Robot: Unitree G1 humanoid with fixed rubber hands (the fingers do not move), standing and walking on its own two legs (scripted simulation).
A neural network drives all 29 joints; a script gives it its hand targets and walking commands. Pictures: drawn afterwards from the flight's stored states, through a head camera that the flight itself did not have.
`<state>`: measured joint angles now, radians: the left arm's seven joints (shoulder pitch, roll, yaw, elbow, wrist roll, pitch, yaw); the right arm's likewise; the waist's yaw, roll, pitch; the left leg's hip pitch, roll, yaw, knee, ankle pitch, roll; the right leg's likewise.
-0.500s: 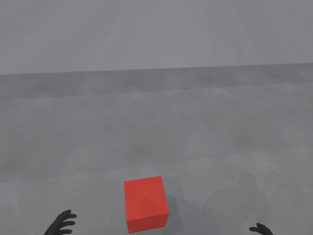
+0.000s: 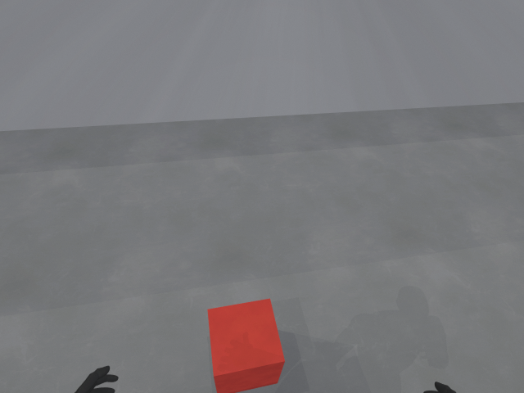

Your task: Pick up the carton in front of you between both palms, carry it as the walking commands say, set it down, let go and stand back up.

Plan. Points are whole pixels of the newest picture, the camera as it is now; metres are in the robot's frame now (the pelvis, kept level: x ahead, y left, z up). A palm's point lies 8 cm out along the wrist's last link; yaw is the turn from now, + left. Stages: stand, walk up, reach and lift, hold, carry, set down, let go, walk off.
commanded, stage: stand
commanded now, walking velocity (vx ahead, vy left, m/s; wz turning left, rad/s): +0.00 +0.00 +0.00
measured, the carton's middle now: (243, 347) +0.42 +0.05 -0.65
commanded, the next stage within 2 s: none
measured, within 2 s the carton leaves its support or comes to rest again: neither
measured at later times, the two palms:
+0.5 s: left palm out of the picture +0.08 +0.30 -0.11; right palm out of the picture +0.08 -0.31 -0.08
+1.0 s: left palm out of the picture +0.06 +0.30 -0.10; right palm out of the picture +0.07 -0.31 -0.09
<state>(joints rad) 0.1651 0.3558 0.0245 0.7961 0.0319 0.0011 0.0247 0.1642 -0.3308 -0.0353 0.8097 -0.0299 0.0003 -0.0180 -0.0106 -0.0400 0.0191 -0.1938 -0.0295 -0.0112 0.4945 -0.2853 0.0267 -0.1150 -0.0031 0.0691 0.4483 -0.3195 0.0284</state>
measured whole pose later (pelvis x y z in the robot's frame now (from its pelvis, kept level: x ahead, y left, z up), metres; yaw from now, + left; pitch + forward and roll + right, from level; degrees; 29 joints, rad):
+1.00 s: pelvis -0.03 +0.00 +0.01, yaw +0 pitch -3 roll +0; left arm 0.15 0.39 0.01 1.00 0.02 -0.01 0.01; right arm 0.11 -0.38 -0.01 1.02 -0.01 -0.01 -0.01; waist 0.00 -0.02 0.04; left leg -0.15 -0.02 -0.02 0.38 -0.19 0.02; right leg -0.07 0.00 0.06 0.34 -0.23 0.02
